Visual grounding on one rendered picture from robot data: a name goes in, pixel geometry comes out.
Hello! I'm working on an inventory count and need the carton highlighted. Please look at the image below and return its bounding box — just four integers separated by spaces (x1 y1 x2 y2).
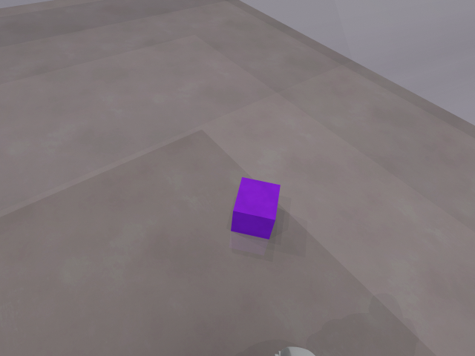
231 177 281 240

